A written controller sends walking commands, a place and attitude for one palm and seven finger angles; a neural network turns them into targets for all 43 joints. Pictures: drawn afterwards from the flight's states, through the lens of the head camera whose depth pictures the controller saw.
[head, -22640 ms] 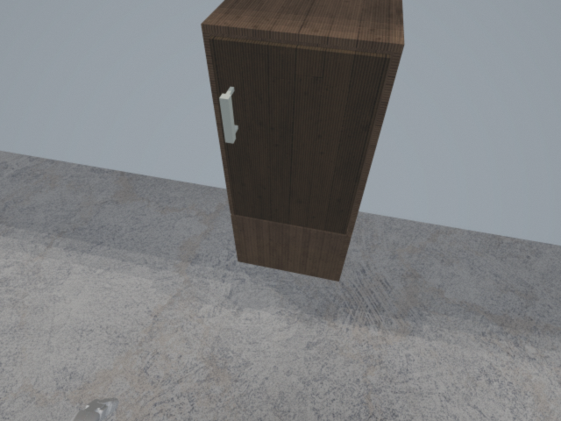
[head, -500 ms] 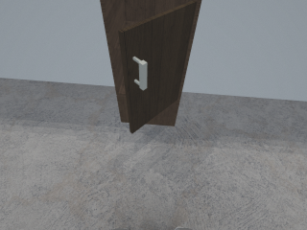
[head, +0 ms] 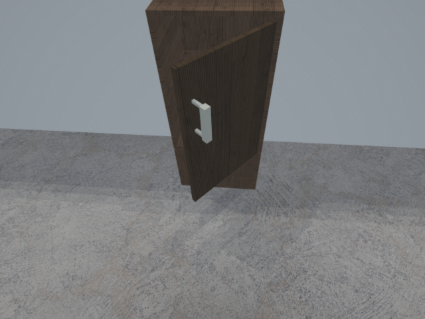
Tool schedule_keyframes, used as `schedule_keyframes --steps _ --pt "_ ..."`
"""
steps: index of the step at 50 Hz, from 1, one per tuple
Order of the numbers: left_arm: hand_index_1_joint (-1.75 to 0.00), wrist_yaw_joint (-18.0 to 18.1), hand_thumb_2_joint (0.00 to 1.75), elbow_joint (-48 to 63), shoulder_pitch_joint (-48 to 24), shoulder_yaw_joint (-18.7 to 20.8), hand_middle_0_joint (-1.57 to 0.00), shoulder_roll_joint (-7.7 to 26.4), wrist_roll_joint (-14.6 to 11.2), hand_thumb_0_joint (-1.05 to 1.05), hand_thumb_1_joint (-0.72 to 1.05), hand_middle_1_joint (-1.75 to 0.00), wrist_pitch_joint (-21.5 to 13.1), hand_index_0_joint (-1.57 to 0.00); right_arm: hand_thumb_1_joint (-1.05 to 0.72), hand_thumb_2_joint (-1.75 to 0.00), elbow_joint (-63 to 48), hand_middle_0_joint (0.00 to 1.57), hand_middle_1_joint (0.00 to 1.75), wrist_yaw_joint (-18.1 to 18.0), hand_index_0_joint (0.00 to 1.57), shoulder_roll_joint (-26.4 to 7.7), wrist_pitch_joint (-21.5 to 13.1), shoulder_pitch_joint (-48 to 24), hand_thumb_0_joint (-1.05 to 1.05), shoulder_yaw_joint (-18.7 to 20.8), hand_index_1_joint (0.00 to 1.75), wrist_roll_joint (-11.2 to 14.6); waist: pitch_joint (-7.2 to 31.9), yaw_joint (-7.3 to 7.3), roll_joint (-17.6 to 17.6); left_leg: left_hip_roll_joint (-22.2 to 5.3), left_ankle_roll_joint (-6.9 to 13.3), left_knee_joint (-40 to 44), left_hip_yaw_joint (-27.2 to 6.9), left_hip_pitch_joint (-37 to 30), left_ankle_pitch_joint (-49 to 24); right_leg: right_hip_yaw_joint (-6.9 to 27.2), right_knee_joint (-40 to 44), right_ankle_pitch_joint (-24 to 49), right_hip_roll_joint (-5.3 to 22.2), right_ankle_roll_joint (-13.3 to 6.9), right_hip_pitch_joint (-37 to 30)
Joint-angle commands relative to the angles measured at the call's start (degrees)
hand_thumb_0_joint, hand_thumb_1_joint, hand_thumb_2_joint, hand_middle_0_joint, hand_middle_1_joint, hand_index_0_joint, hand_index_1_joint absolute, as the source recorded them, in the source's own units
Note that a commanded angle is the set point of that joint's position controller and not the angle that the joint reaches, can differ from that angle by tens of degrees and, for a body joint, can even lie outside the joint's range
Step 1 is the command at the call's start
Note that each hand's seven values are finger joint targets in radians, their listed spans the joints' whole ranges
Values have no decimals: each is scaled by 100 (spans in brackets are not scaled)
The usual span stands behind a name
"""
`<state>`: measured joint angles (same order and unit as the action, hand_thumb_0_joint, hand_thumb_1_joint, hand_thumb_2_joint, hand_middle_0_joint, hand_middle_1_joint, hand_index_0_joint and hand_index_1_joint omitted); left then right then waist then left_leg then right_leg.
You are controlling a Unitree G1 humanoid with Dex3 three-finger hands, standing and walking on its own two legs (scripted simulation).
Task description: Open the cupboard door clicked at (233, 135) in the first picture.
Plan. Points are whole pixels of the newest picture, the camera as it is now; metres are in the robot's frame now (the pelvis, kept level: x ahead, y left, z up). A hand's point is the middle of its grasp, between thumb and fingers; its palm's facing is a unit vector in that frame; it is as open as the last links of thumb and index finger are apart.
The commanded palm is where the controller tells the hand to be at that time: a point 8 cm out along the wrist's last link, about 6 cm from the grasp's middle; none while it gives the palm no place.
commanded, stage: let the arm hang, fingers relaxed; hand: left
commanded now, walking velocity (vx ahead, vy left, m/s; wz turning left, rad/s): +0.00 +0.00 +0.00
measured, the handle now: (201, 121) +0.63 +0.07 -0.01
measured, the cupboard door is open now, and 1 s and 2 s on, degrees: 49 49 49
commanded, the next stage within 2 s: look to check the result in 0.26 s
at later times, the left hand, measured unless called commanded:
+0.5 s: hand out of the picture +0.12 +0.21 -0.16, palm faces -0.02 -0.96 -0.29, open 7.4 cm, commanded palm none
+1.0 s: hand out of the picture +0.13 +0.22 -0.16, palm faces -0.02 -0.96 -0.30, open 7.4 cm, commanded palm none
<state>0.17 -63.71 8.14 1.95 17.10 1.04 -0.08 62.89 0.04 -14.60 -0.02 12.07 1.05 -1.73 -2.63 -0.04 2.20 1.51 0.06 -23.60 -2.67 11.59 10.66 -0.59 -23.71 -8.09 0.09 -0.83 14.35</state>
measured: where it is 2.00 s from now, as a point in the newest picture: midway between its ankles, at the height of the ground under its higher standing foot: outside the picture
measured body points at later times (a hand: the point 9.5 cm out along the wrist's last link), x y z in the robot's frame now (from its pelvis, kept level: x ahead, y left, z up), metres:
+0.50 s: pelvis +0.04 -0.01 +0.01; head +0.07 -0.01 +0.45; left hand +0.12 +0.26 -0.14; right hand +0.10 -0.29 -0.14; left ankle +0.02 +0.12 -0.74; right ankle +0.05 -0.11 -0.74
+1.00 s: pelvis +0.05 -0.01 +0.01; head +0.08 -0.01 +0.46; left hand +0.13 +0.27 -0.14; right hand +0.11 -0.28 -0.14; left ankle +0.02 +0.12 -0.74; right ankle +0.05 -0.11 -0.74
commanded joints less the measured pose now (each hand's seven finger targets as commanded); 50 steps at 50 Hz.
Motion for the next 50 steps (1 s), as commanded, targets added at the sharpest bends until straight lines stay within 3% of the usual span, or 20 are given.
schedule_keyframes --steps 1,9,15,28,35,43,46,50 --pt "-30 75 90 289 -183 163 -20 996 -20 0 90 -30 -122 -20 -90 -90 -178 20 30 -75 20 -1039 -101 42 0 170 30 23 73 11 -374 -592 253 694 -593 350 365 707 614 -952 560 -242 -408" --pt "-30 94 90 263 -332 129 -20 1000 -34 0 90 -30 -181 -20 -90 -90 -136 20 30 -95 20 -1068 -129 -222 0 131 30 44 337 -10 -281 -632 181 616 -451 -80 -640 616 547 203 629 -211 -717" --pt "-30 105 90 232 -369 113 -20 969 -49 0 90 -30 -191 -20 -90 -90 -121 20 30 -122 20 -1106 -129 -345 0 104 30 47 531 -16 -145 -674 133 648 -397 -329 -962 576 525 747 642 -201 -934" --pt "-30 108 90 172 -291 95 -20 930 -53 0 90 -30 -188 -20 -90 -90 -107 20 30 -144 20 -1136 -96 -430 0 88 30 62 477 -14 -253 -689 116 684 -332 -549 -934 560 686 807 628 -189 -934" --pt "-30 121 90 162 -277 93 -20 938 -61 0 90 -30 -197 -20 -90 -90 -94 20 30 -161 20 -1113 -102 -401 0 93 30 61 543 -32 -230 -707 110 668 -315 -659 -1195 557 621 1230 639 -201 -1026" --pt "-30 126 90 177 -232 95 -20 943 -59 0 90 -30 -207 -20 -90 -90 -83 20 30 -160 20 -1108 -96 -352 0 105 30 72 503 -29 -375 -702 119 691 -281 -678 -1081 571 677 1181 622 -193 -1027" --pt "-30 121 90 171 -245 87 -20 922 -63 0 90 -30 -196 -20 -90 -90 -56 20 30 -160 20 -1091 -100 -361 0 93 30 60 429 -29 -175 -700 102 732 -281 -634 -1056 589 678 1128 627 -196 -1016" --pt "-30 116 90 161 -258 82 -20 914 -60 0 90 -30 -187 -20 -90 -90 -51 20 30 -160 20 -1077 -107 -337 0 83 30 59 374 -26 -258 -719 105 769 -295 -611 -1072 568 673 1060 608 -189 -999"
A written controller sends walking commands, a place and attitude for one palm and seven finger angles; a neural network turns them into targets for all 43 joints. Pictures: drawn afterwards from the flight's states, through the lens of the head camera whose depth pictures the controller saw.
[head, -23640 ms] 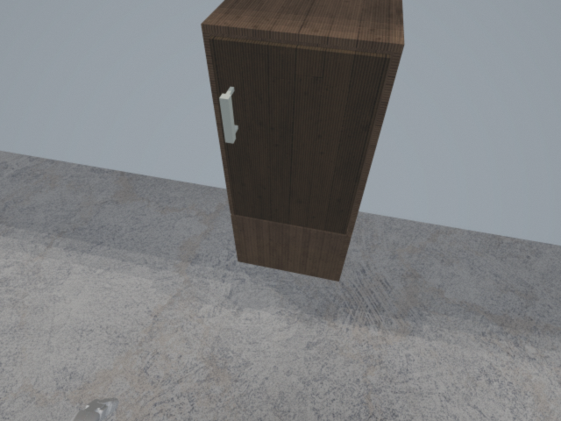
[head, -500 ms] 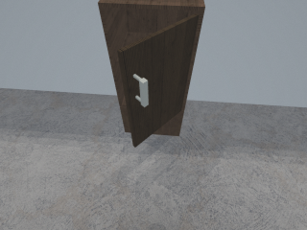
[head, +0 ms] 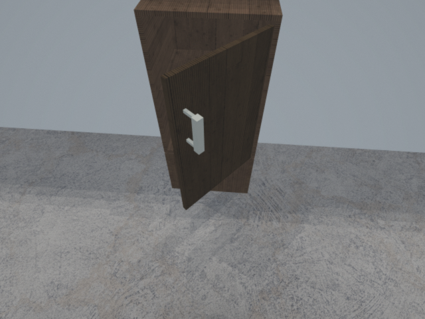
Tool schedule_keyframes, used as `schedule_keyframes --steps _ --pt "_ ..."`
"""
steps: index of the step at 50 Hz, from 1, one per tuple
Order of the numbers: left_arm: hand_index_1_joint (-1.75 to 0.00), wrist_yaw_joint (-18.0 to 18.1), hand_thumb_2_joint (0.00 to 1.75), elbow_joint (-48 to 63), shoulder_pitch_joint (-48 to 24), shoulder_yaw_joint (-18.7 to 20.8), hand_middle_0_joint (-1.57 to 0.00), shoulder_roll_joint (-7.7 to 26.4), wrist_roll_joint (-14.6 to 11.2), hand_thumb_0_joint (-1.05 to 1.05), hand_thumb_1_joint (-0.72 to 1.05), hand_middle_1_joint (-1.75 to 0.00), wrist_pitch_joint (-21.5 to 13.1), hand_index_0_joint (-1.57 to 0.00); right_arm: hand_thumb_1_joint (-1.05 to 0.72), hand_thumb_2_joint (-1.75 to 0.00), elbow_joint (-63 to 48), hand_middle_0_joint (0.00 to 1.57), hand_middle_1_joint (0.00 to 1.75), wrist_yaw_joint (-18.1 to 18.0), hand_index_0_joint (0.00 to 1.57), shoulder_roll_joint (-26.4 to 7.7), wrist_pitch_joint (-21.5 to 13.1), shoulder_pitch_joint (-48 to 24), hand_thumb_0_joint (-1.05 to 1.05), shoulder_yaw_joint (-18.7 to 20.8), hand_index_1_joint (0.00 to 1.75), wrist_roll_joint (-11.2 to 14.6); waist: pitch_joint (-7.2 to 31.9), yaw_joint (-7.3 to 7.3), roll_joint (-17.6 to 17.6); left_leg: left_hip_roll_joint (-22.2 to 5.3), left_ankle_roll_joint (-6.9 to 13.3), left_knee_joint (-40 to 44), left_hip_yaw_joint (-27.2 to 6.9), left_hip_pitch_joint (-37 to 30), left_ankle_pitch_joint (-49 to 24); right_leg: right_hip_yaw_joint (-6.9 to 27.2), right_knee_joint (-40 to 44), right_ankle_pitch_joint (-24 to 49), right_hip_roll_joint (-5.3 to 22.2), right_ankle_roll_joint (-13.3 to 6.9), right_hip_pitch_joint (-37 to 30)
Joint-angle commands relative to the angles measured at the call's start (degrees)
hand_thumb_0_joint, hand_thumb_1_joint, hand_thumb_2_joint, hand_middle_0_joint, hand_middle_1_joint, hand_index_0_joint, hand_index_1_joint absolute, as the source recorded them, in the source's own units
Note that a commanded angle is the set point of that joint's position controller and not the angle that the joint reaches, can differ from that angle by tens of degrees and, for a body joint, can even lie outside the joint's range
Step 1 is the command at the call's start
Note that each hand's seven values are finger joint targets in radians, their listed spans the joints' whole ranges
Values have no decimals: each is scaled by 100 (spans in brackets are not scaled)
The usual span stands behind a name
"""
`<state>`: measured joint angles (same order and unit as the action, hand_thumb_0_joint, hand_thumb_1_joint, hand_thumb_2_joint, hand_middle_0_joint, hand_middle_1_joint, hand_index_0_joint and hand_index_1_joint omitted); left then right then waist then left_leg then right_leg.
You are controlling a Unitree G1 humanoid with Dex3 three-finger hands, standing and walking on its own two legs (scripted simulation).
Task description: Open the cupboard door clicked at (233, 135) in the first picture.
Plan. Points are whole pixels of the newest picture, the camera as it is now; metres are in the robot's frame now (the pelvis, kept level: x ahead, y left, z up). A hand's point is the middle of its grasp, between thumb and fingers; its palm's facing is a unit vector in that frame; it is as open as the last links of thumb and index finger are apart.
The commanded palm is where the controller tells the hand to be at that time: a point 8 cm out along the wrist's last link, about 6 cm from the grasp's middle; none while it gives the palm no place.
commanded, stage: walk to a spot facing it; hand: left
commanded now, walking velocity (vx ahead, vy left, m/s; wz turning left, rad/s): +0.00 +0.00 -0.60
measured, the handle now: (193, 131) +0.57 +0.09 -0.02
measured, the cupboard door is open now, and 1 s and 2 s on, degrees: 49 49 49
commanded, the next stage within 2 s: none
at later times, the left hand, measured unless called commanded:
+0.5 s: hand out of the picture +0.06 +0.16 -0.18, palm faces -0.14 -0.95 -0.28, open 7.4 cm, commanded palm none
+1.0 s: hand out of the picture +0.15 +0.16 -0.18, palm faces -0.39 -0.89 -0.24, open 7.4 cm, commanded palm none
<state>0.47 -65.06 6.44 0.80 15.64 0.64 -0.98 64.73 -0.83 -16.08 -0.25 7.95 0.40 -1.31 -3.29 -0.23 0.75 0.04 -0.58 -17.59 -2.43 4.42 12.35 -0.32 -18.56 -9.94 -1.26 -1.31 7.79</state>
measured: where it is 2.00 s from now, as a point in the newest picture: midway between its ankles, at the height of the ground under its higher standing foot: outside the picture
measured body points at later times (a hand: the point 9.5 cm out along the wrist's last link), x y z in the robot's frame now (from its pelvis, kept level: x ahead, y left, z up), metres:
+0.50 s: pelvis -0.02 -0.03 -0.02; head +0.03 -0.07 +0.42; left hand +0.07 +0.21 -0.16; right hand -0.03 -0.29 -0.19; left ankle -0.04 +0.12 -0.70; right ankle -0.02 -0.11 -0.75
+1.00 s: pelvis -0.01 -0.01 -0.01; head +0.04 -0.02 +0.43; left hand +0.17 +0.21 -0.16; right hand -0.02 -0.28 -0.14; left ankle +0.04 +0.13 -0.75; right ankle -0.06 -0.11 -0.69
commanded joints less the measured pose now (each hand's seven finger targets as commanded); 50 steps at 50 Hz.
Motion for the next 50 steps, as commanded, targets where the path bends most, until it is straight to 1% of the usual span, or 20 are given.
schedule_keyframes --steps 1,4,10,15,17,19,20,21,22,23,24,28,38,42,43,44,45,47,48,50 --pt "-30 79 90 318 -86 202 -20 1067 -20 0 90 -30 -86 -20 -90 -90 -227 20 30 -81 20 -965 -84 76 0 159 30 8 408 -3 -62 -588 161 146 -268 72 -1202 591 156 1235 733 -150 -268" --pt "-30 97 90 335 95 168 -20 625 -22 0 90 -30 66 -20 -90 -90 -188 20 30 -127 20 -440 -4 432 0 94 30 -3 468 -44 -8 -639 87 -156 -35 50 -1276 672 -159 1569 695 -102 -87" --pt "-30 16 90 750 138 330 -20 660 28 0 90 -30 268 -20 -90 -90 -553 20 30 -215 20 -682 115 585 0 306 30 -12 285 -66 120 -999 271 -343 -39 100 -836 732 -966 1235 387 -94 732" --pt "-30 -81 90 1150 129 420 -20 411 39 0 90 -30 411 -20 -90 -90 -864 20 30 -244 20 -821 75 470 0 437 30 -76 15 16 1019 -2139 1124 49 -734 359 -1678 316 -3220 -1855 91 54 1558" --pt "-30 -117 90 1228 356 455 -20 334 32 0 90 -30 398 -20 -90 -90 -1026 20 30 -244 20 -748 52 221 0 444 30 -96 55 183 958 -2077 1034 -347 -332 501 -2217 362 -2895 -1849 289 -2 1262" --pt "-30 -148 90 1090 1032 519 -20 375 57 0 90 -30 328 -20 -90 -90 -1146 20 30 -239 20 -767 79 -33 0 481 30 -46 326 513 275 -1520 489 -1485 307 886 -1683 281 -1419 -351 257 -12 240" --pt "-30 -86 90 1050 1322 635 -20 883 137 0 90 -30 244 -20 -90 -90 -1271 20 30 -227 20 -465 126 49 0 470 30 37 445 571 -1438 -536 2 -2884 893 1701 161 1864 -131 1139 1147 -259 -289" --pt "-30 9 90 1033 1419 688 -20 1253 95 0 90 -30 231 -20 -90 -90 -1407 20 30 -191 20 -254 172 -25 0 442 30 80 286 580 -2210 88 -149 -4193 635 2418 2432 3302 321 2392 2100 -667 -190" --pt "-30 67 90 1070 1311 673 -20 1189 47 0 90 -30 246 -20 -90 -90 -1330 20 30 -169 20 -368 237 132 0 444 30 69 316 446 -1746 -147 -79 -4784 28 2480 2216 3095 267 1649 1992 -954 -114" --pt "-30 88 90 1206 1012 665 -20 976 34 0 90 -30 267 -20 -90 -90 -1312 20 30 -126 20 -298 243 120 0 465 30 61 148 308 -1111 -262 -83 -4942 11 2601 1864 2911 325 733 1863 -1033 212" --pt "-30 108 90 1308 717 654 -20 853 63 0 90 -30 263 -20 -90 -90 -1275 20 30 -125 20 -287 234 33 0 464 30 58 173 192 -1125 -346 -119 -5015 -27 2649 1565 2881 222 497 1584 -1072 281" --pt "-30 130 90 1346 836 620 -20 701 59 0 90 -30 160 -20 -90 -90 -1312 20 30 -80 20 -85 225 -31 0 413 30 61 650 139 -398 -280 -236 -4468 68 2427 1087 2392 -54 1338 1253 -971 -56" --pt "-30 112 90 1375 1077 688 -20 781 126 0 90 -30 213 -20 -90 -90 -1653 20 30 -140 20 -77 131 -448 0 416 30 135 659 311 -956 -33 -216 -2772 -38 2102 1404 3041 -262 1932 1086 -1020 -217" --pt "-30 83 90 1548 579 673 -20 767 62 0 90 -30 261 -20 -90 -90 -1467 20 30 -194 20 -183 55 330 0 435 30 165 839 -132 -831 -23 -128 -833 -6 312 330 2833 -602 1208 669 -492 934" --pt "-30 69 90 1630 604 617 -20 512 24 0 90 -30 270 -20 -90 -90 -1436 20 30 -228 20 -475 6 446 0 491 30 131 850 -160 34 -688 50 -130 -657 -563 362 2359 -1059 89 107 -196 1931" --pt "-30 -28 90 1752 627 548 -20 264 -51 0 90 -30 263 -20 -90 -90 -1532 20 30 -250 20 -1033 -38 496 0 584 30 17 765 -186 1661 -2258 601 512 -2215 -871 335 1183 -2369 -1938 -560 141 2866" --pt "-30 -67 90 1848 320 570 -20 490 25 0 90 -30 259 -20 -90 -90 -1608 20 30 -269 20 -1120 -4 507 0 575 30 -26 448 -216 1358 -2871 1118 485 -2472 -158 -353 638 -3549 -2455 -269 329 2856" --pt "-30 -181 90 1852 514 640 -20 439 113 0 90 -30 259 -20 -90 -90 -1814 20 30 -258 20 -843 -31 66 0 485 30 -111 383 103 379 -2433 1235 238 -1616 590 -1049 413 -4583 -1943 -41 441 2517" --pt "-30 -188 90 1724 519 643 -20 431 122 0 90 -30 296 -20 -90 -90 -1804 20 30 -252 20 -715 -48 -39 0 442 30 -107 404 189 959 -2082 1041 -4 -1115 572 -1701 396 -4654 -1810 29 460 2596" --pt "-30 -244 90 1831 447 584 -20 330 66 0 90 -30 336 -20 -90 -90 -1828 20 30 -240 20 -618 -22 -21 0 425 30 -112 292 171 1244 -1682 793 -343 -170 487 -2357 150 -4260 -1697 150 467 2446"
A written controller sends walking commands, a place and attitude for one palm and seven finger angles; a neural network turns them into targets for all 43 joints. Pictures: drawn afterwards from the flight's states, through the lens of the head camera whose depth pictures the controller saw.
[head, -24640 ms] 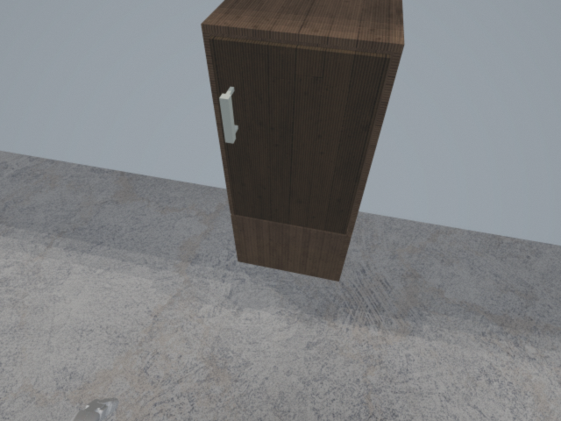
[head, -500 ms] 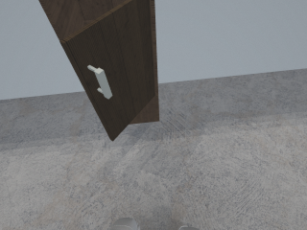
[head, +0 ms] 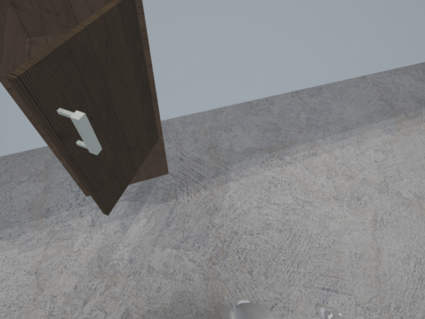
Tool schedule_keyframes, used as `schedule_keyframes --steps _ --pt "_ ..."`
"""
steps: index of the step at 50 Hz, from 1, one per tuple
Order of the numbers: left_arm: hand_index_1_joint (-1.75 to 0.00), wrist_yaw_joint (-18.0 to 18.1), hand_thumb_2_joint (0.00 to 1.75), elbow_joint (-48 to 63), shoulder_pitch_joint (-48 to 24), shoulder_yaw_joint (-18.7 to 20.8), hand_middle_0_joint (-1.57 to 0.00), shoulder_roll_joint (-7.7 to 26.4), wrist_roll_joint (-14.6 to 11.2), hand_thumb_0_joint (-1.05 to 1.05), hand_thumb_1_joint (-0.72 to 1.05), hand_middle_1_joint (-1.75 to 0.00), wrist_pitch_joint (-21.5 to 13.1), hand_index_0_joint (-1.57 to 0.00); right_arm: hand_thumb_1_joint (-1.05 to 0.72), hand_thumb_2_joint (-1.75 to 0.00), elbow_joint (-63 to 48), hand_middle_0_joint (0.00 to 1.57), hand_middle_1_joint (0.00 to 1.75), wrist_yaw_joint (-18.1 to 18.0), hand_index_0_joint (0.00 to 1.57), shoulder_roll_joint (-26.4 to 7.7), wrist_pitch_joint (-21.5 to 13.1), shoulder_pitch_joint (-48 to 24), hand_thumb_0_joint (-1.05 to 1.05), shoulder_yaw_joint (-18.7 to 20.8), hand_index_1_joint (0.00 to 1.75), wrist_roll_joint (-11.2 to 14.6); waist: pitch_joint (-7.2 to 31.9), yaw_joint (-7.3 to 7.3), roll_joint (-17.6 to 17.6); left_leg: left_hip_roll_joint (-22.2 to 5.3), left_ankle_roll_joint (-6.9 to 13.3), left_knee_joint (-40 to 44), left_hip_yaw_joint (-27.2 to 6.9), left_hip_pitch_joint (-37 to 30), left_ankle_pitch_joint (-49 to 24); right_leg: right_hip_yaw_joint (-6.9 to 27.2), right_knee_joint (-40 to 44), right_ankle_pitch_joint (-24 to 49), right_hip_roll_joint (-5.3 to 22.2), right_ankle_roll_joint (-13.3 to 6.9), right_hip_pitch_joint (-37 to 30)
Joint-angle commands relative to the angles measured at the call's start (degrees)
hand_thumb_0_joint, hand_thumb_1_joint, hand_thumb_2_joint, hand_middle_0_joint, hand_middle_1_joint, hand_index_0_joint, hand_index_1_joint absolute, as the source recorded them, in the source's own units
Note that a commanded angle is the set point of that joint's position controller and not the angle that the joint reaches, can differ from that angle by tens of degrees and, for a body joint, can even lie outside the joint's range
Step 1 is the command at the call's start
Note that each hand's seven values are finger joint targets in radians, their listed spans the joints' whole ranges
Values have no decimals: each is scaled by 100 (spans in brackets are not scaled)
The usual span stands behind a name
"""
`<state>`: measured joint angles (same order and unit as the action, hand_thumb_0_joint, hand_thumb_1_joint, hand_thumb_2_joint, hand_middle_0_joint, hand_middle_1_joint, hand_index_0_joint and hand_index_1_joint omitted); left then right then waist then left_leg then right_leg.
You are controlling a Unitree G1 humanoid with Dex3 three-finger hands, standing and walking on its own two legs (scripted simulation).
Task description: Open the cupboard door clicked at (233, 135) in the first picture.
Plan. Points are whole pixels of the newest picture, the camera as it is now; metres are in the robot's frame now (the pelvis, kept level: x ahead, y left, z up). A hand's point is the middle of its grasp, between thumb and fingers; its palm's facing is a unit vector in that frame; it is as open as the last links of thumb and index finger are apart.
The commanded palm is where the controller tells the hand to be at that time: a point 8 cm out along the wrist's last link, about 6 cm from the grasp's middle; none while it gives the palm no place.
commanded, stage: walk to a spot facing it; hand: left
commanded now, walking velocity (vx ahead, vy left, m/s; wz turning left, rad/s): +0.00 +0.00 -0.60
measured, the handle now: (80, 131) +0.47 +0.36 -0.01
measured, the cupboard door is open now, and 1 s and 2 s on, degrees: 49 49 49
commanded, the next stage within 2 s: turn to face it in 2.00 s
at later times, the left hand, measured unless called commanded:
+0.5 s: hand (149, 297) +0.17 +0.15 -0.18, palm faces -0.33 -0.92 -0.20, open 7.4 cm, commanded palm none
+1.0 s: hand (220, 251) +0.28 +0.00 -0.16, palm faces -0.60 -0.78 -0.21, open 7.4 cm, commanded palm none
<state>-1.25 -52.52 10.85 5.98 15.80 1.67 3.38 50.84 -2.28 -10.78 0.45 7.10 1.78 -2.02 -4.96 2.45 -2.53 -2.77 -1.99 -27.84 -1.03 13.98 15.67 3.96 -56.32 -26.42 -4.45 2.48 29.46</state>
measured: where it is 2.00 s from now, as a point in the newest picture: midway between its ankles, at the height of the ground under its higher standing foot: (304, 269)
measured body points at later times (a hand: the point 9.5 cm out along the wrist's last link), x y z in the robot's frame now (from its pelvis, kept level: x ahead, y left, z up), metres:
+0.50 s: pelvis +0.02 -0.01 -0.01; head +0.07 -0.01 +0.44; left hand +0.19 +0.20 -0.16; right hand +0.00 -0.29 -0.13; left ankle +0.08 +0.10 -0.74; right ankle +0.00 -0.14 -0.72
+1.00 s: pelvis +0.11 -0.11 +0.00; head +0.15 -0.14 +0.45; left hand +0.31 +0.04 -0.14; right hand +0.00 -0.36 -0.14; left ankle +0.22 -0.01 -0.68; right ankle +0.02 -0.18 -0.74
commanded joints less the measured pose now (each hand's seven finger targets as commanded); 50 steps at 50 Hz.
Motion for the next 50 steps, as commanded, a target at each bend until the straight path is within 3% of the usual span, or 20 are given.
schedule_keyframes --steps 1,4,7,9,11,16,20,21,23,24,26,29,34,37,38,39,40,41,44,50 --pt "-30 -96 90 598 -21 23 -20 260 -35 0 90 -30 -101 -20 -90 -90 -382 20 30 -96 20 -1179 -91 193 0 299 30 -45 624 -151 1590 -1282 850 517 -106 -638 -2906 -495 4 -17 445 77 85" --pt "-30 -128 90 639 -163 -35 -20 220 -53 0 90 -30 -159 -20 -90 -90 -305 20 30 -55 20 -1391 -59 566 0 380 30 -24 825 -347 1612 -1345 715 97 138 -826 -3211 -902 1200 195 301 -42 -603" --pt "-30 -115 90 443 462 42 -20 448 -62 0 90 -30 -191 -20 -90 -90 -354 20 30 11 20 -1452 -13 427 0 418 30 52 789 6 1011 -1154 333 -768 445 176 -1892 -857 2700 1610 346 -238 -2126" --pt "-30 78 90 321 1022 237 -20 1591 -3 0 90 -30 -257 -20 -90 -90 -747 20 30 63 20 -777 21 94 0 258 30 168 891 365 -1856 34 -190 -3268 752 1970 2396 2544 3785 4088 2658 -1376 -2841" --pt "-30 132 90 447 648 223 -20 1505 -41 0 90 -30 -202 -20 -90 -90 -739 20 30 96 20 -873 19 48 0 235 30 186 571 212 -1282 -289 -94 -3856 14 2225 1895 2331 3865 2217 2480 -1749 -2266" --pt "-30 225 90 569 61 99 -20 1020 0 0 90 -30 -221 -20 -90 -90 -370 20 30 102 20 -687 27 289 0 190 30 169 1054 -142 -513 -75 -204 -2365 268 1103 1084 1492 3276 3356 1671 -1384 -1926" --pt "-30 173 90 589 -232 77 -20 1011 -32 0 90 -30 -138 -20 -90 -90 -150 20 30 69 20 -683 4 942 0 205 30 181 801 -453 -511 188 -152 -581 444 -175 86 1549 3170 2107 1337 -995 -929" --pt "-30 144 90 645 -356 34 -20 820 -65 0 90 -30 -114 -20 -90 -90 -92 20 30 36 20 -863 -39 1223 0 238 30 160 787 -608 -171 -21 -78 157 226 -897 6 1364 2973 1125 1039 -731 -252" --pt "-30 38 90 920 -391 -92 -20 354 -102 0 90 -30 -101 -20 -90 -90 -159 20 30 -13 20 -1872 -130 1588 0 431 30 -19 660 -731 2313 -2562 891 1925 -2847 -993 2294 -229 318 -974 12 -156 1024" --pt "-30 -30 90 1008 -732 -16 -20 516 -51 0 90 -30 -129 -20 -90 -90 -201 20 30 -24 20 -1927 -145 1464 0 419 30 -28 361 -717 1505 -2803 1228 2127 -2959 -420 2498 120 -359 -651 476 -179 1000" --pt "-30 -161 90 808 -606 65 -20 441 30 0 90 -30 -187 -20 -90 -90 -309 20 30 19 20 -1544 -239 971 0 336 30 -65 253 -391 975 -2084 1017 1923 -1921 -100 1871 -131 -893 53 605 -140 816" --pt "-30 -291 90 752 -606 -38 -20 151 6 0 90 -30 -192 -20 -90 -90 -191 20 30 10 20 -1263 -298 1044 0 257 30 -43 312 -365 1422 -1487 667 1514 -291 -598 470 -575 -297 541 740 -53 760" --pt "-30 -327 90 841 -1011 -145 -20 1 -19 0 90 -30 -286 -20 -90 -90 61 20 30 88 20 -1316 -314 1684 0 312 30 -49 563 -648 1427 -1619 664 1190 418 -1008 -306 -1067 1324 418 643 -131 47" --pt "-30 -298 90 634 -504 -82 -20 142 -15 0 90 -30 -321 -20 -90 -90 21 20 30 134 20 -1373 -283 1464 0 332 30 -24 616 -337 1038 -1627 459 413 829 -266 -29 -1266 2481 749 464 -269 -1514" --pt "-30 -243 90 393 186 -10 -20 399 -3 0 90 -30 -357 -20 -90 -90 -24 20 30 174 20 -1261 -282 1299 0 314 30 4 789 24 466 -1273 239 -531 1181 464 69 -1052 2910 795 429 -469 -2666" --pt "-30 -146 90 140 1111 168 -20 1123 45 0 90 -30 -435 -20 -90 -90 -261 20 30 235 20 -831 -284 908 0 214 30 123 1016 536 -1319 -574 -87 -2407 1789 2181 1063 1236 3762 -193 1883 -1042 -4019" --pt "-30 -31 90 -5 1583 280 -20 1568 -72 0 90 -30 -429 -20 -90 -90 -599 20 30 226 20 -765 -285 283 0 147 30 126 901 765 -1907 -198 -137 -3727 998 3204 2314 3037 4408 168 2834 -1618 -3967" --pt "-30 29 90 15 1415 270 -20 1493 -107 0 90 -30 -444 -20 -90 -90 -632 20 30 233 20 -937 -289 89 0 205 30 114 515 636 -1270 -461 -98 -4159 234 3580 1748 2828 4456 130 2793 -1795 -3735" --pt "-30 110 90 302 267 73 -20 784 -59 0 90 -30 -512 -20 -90 -90 -286 20 30 273 20 -878 -235 333 0 276 30 47 331 -64 -929 -665 -206 -3625 172 2544 650 1510 4421 472 2008 -1404 -2229" --pt "-30 66 90 51 483 69 -20 773 -28 0 90 -30 -672 -20 -90 -90 -261 20 30 349 20 -507 -282 259 0 220 30 69 566 -164 -493 -217 -248 -1648 523 1575 -15 880 4070 2025 1618 -1360 -2235"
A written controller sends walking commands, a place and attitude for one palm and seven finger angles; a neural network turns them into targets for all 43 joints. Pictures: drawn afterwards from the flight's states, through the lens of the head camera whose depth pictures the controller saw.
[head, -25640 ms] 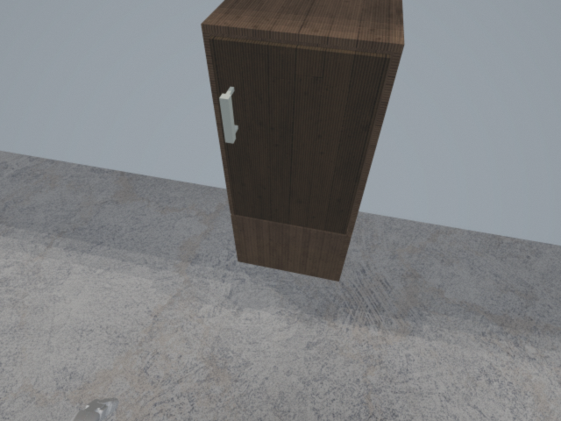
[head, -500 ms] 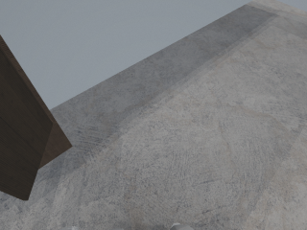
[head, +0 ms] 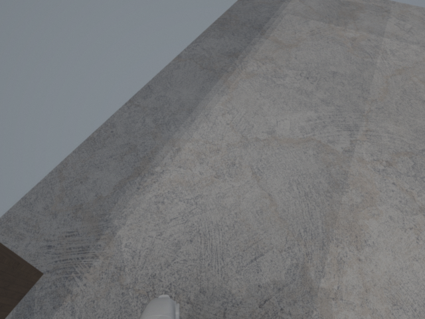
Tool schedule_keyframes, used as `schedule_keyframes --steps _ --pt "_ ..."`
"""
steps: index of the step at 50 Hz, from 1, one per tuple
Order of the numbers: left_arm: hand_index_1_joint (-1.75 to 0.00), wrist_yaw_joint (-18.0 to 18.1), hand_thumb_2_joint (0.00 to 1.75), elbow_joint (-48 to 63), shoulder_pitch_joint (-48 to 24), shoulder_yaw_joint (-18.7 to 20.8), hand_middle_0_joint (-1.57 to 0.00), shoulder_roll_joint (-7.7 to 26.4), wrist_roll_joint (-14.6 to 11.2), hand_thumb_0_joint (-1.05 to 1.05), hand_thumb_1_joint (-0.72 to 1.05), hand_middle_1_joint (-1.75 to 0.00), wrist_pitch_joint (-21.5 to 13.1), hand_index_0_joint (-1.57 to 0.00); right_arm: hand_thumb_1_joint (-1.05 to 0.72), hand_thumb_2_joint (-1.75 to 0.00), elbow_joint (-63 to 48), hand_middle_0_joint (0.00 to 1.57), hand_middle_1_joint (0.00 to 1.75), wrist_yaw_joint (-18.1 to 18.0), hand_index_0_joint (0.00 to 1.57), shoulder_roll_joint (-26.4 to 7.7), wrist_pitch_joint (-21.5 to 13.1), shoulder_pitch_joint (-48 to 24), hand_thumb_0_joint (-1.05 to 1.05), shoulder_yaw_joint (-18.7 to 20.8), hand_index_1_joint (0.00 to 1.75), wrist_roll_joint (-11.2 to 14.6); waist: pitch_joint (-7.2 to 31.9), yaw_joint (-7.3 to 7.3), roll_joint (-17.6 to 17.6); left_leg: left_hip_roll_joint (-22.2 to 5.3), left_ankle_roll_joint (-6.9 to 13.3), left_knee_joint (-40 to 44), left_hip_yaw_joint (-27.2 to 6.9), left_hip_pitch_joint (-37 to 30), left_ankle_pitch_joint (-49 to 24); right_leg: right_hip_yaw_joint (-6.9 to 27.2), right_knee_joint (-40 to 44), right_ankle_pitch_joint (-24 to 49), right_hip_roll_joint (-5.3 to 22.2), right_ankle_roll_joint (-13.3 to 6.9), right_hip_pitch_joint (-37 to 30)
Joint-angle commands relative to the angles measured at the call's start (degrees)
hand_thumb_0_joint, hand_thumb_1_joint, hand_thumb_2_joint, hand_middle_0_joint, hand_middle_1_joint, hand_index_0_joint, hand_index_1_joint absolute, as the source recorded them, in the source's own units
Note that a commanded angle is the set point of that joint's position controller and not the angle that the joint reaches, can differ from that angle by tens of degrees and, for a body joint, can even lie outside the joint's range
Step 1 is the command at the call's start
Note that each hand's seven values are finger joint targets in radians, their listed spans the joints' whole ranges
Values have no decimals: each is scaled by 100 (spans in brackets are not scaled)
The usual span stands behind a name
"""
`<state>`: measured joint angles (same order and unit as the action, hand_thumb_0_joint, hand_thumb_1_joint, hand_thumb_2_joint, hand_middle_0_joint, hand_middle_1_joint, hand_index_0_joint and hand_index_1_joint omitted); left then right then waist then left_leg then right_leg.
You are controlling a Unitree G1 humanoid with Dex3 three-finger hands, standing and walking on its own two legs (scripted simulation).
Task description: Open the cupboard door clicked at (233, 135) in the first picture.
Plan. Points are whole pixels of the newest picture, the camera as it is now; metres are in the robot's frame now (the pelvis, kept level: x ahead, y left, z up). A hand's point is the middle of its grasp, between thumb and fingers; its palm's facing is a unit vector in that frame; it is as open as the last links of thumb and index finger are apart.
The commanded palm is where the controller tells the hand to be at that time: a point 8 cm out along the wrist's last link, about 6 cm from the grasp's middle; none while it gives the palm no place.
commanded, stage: walk to a spot facing it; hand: left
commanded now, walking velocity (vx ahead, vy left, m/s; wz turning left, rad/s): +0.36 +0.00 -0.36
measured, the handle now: out of the picture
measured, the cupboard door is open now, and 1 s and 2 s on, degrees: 49 49 49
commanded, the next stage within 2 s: turn to face it in 1.00 s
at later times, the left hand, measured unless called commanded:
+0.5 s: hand (160, 213) +0.37 +0.16 -0.16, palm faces -0.27 -0.94 -0.20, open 7.4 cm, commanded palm none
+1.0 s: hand (177, 193) +0.46 +0.13 -0.20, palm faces -0.22 -0.96 -0.15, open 7.3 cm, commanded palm none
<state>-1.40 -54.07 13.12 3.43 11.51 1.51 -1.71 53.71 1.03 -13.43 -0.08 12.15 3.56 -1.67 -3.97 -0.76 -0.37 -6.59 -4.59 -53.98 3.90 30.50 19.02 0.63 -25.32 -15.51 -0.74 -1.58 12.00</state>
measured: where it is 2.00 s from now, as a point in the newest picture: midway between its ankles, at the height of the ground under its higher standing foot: (249, 217)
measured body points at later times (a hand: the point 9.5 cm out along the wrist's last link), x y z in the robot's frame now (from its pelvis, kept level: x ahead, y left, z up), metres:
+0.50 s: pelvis +0.21 -0.01 +0.00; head +0.26 -0.02 +0.45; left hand +0.39 +0.21 -0.14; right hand +0.10 -0.23 -0.15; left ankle +0.16 +0.14 -0.74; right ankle +0.27 -0.14 -0.72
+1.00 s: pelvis +0.46 -0.06 -0.02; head +0.48 -0.04 +0.43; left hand +0.47 +0.18 -0.19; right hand +0.51 -0.32 -0.14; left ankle +0.57 +0.01 -0.74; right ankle +0.30 -0.14 -0.70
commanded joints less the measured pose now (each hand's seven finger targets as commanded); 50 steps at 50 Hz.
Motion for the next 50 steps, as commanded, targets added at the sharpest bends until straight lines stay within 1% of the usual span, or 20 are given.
schedule_keyframes --steps 1,5,6,7,8,11,15,21,25,26,27,28,30,34,42,45,46,47,48,50 --pt "-30 73 90 180 282 335 -20 1211 -14 0 90 -30 -160 -20 -90 -90 -577 20 30 16 20 -232 -265 -329 0 41 30 42 467 191 -694 245 34 1287 75 -266 -408 1257 904 932 1243 -922 -498" --pt "-30 59 90 164 71 314 -20 1018 -57 0 90 -30 -120 -20 -90 -90 -298 20 30 -89 20 -548 -406 399 0 99 30 33 445 -266 -265 373 179 2651 119 -2442 -883 1017 43 594 810 -570 635" --pt "-30 22 90 210 103 255 -20 756 -78 0 90 -30 -101 -20 -90 -90 -84 20 30 -166 20 -1002 -438 1138 0 218 30 -14 803 -588 740 -383 462 2973 -911 -3570 -62 663 -1255 153 331 -328 1478" --pt "-30 -20 90 277 359 158 -20 404 -126 0 90 -30 -98 -20 -90 -90 41 20 30 -208 20 -1609 -452 1909 0 338 30 -132 1367 -770 2343 -2064 1074 3851 -3080 -4196 900 -261 -3396 -1808 -359 2 2393" --pt "-30 -4 90 411 23 139 -20 568 -65 0 90 -30 -117 -20 -90 -90 0 20 30 -228 20 -1538 -360 1913 0 286 30 -95 1037 -757 1652 -2404 1464 4113 -3642 -3886 1336 247 -4277 -1799 -22 -76 2796" --pt "-30 -86 90 339 -391 204 -20 472 41 0 90 -30 -109 -20 -90 -90 -203 20 30 -212 20 -783 -420 919 0 93 30 -90 -99 -257 875 -1775 1242 4403 -2385 -1993 843 215 -4891 -608 583 4 2872" --pt "-30 -203 90 270 -151 107 -20 205 38 0 90 -30 38 -20 -90 -90 2 20 30 -246 20 -552 -532 935 0 14 30 -29 485 -20 1052 -1093 984 4145 -479 -2508 -1281 -169 -3594 38 612 168 2417" --pt "-30 -210 90 439 -949 37 -20 154 30 0 90 -30 65 -20 -90 -90 275 20 30 -166 20 -618 -423 1282 0 65 30 -55 158 -210 756 -1164 1027 4249 102 -2268 -1027 -724 -1603 286 456 123 1618" --pt "-30 -164 90 157 -253 133 -20 455 33 0 90 -30 9 -20 -90 -90 393 20 30 -152 20 -626 -355 1191 0 16 30 -45 414 263 308 -988 785 3081 403 -1887 -1520 -858 -568 368 174 -84 -217" --pt "-30 -112 90 -127 606 220 -20 757 52 0 90 -30 -54 -20 -90 -90 367 20 30 -122 20 -522 -367 1051 0 -12 30 18 778 668 -181 -628 583 1846 772 -1180 -1708 -375 -364 62 428 -318 -1544" --pt "-30 -13 90 -396 1579 406 -20 1464 84 0 90 -30 -112 -20 -90 -90 188 20 30 -80 20 -167 -397 987 0 -97 30 115 1338 1038 -1783 127 309 -85 1224 353 25 1883 349 -612 1968 -898 -2850" --pt "-30 76 90 -466 1747 427 -20 1649 -62 0 90 -30 -88 -20 -90 -90 7 20 30 -77 20 -279 -375 620 0 -67 30 119 1206 1036 -1687 254 323 -1301 456 974 1674 3121 1190 -518 2657 -1316 -2620" --pt "-30 156 90 -282 888 298 -20 1173 -98 0 90 -30 -91 -20 -90 -90 122 20 30 -90 20 -285 -377 359 0 10 30 81 446 636 -950 -276 320 -1616 -212 1246 677 2152 1190 18 2282 -1210 -1624" --pt "-30 163 90 -215 240 139 -20 621 -52 0 90 -30 -230 -20 -90 -90 418 20 30 -57 20 69 -191 714 0 -30 30 1 270 6 -673 -303 159 -417 -19 72 21 588 1324 1396 1640 -940 -288" --pt "-30 127 90 -605 769 129 -20 746 -59 0 90 -30 -334 -20 -90 -90 7 20 30 85 20 83 -305 -396 0 -17 30 43 29 219 -612 34 265 1643 246 -90 -847 416 1190 1733 1545 -816 -904" --pt "-30 153 90 -616 609 133 -20 753 -68 0 90 -30 -303 -20 -90 -90 241 20 30 10 20 -169 -377 320 0 45 30 12 213 -264 -282 285 430 2474 339 -1681 -1145 64 144 2319 1284 -551 -405" --pt "-30 140 90 -571 619 118 -20 624 -82 0 90 -30 -283 -20 -90 -90 478 20 30 -49 20 -518 -405 1084 0 126 30 -23 658 -564 323 -9 632 2648 -128 -3002 -1084 -163 -1053 2050 942 -333 324" --pt "-30 105 90 -495 982 67 -20 341 -125 0 90 -30 -260 -20 -90 -90 651 20 30 -118 20 -1143 -431 1867 0 266 30 -116 1376 -700 1651 -1462 1203 3016 -2129 -4221 -736 -706 -2854 -15 182 -44 1548" --pt "-30 101 90 -308 688 -9 -20 362 -118 0 90 -30 -270 -20 -90 -90 668 20 30 -174 20 -1287 -354 2169 0 261 30 -77 1452 -783 1785 -2148 1641 3726 -3109 -4240 -569 -302 -4276 -1669 -65 -38 2081" --pt "-30 99 90 -245 150 55 -20 348 -35 0 90 -30 -252 -20 -90 -90 502 20 30 -189 20 -837 -351 1412 0 163 30 -54 529 -499 651 -1952 1577 4004 -2579 -2816 -391 39 -5127 -1049 441 -36 2595"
